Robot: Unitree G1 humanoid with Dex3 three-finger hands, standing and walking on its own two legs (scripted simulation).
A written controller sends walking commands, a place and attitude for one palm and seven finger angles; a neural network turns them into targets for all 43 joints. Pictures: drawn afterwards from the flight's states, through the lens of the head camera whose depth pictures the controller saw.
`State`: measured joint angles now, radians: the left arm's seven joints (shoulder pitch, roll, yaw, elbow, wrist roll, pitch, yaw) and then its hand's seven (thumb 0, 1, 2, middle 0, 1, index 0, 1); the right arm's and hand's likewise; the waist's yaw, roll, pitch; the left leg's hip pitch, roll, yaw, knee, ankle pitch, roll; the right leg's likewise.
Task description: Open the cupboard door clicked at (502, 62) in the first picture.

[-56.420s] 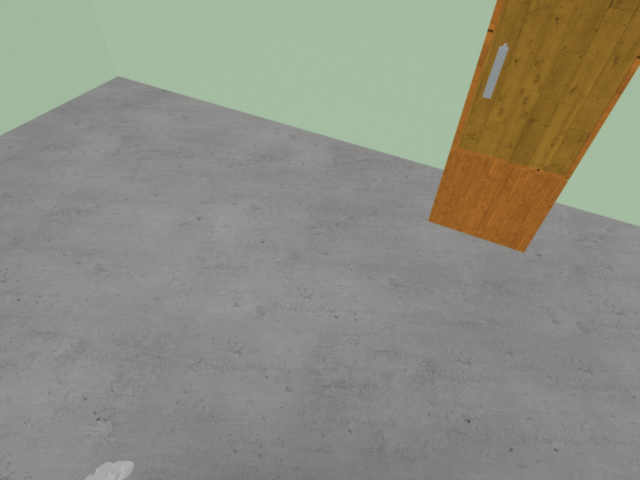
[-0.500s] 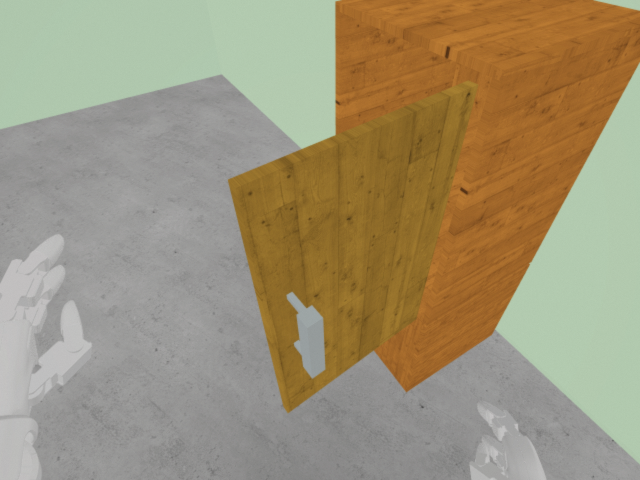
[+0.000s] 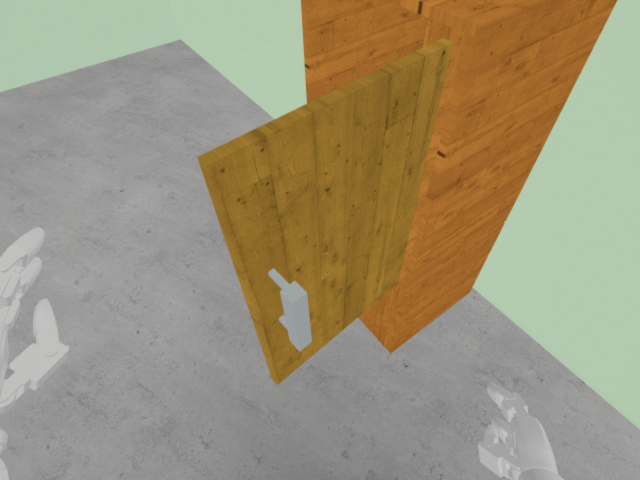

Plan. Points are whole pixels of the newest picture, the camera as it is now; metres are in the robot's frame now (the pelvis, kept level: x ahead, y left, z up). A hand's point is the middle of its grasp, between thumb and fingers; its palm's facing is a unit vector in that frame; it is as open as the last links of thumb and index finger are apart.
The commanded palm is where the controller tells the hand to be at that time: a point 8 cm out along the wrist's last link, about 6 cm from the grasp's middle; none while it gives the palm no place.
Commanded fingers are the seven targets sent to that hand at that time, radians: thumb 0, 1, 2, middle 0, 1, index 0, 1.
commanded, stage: step back with the hand held close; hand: left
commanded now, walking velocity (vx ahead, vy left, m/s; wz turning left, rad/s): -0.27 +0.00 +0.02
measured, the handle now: (288, 309) +0.36 +0.08 -0.04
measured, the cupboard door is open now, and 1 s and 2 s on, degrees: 95 95 95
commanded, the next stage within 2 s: stop stepping back and stand still in 0.90 s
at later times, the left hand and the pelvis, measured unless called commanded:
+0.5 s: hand out of the picture +0.11 +0.29 +0.15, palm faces +0.50 -0.72 -0.48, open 7.4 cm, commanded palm +0.04 +0.32 +0.17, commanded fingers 0.00 0.90 0.90 -0.20 -0.30 -0.20 -0.30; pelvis -0.08 +0.01 -0.02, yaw +4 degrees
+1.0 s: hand out of the picture +0.05 +0.23 +0.14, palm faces +0.32 -0.81 -0.49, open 7.4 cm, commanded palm -0.03 +0.28 +0.17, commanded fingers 0.00 0.90 0.90 -0.20 -0.30 -0.20 -0.30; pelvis -0.18 -0.01 -0.02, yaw -2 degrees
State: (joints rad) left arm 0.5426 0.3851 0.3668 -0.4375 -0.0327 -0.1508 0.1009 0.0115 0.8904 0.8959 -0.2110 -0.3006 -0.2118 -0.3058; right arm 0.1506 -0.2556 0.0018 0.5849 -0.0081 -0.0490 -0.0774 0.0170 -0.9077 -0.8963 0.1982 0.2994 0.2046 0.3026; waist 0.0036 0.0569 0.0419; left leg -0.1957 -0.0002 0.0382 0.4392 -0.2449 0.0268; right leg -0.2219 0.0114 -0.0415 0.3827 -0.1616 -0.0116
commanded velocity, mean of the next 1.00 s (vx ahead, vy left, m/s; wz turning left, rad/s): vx -0.32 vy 0.00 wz -0.03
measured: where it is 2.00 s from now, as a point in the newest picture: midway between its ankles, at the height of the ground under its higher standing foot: outside the picture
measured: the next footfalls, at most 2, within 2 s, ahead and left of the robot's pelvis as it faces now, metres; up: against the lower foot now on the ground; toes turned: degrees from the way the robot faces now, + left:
right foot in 0.92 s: -0.28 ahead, -0.11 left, +0.00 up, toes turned -3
left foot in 1.28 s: -0.05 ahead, +0.11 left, +0.00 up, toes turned +0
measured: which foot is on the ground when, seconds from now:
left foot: down 0.00-1.00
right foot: down 0.00-0.64, up 0.66-0.90, down 0.92-1.00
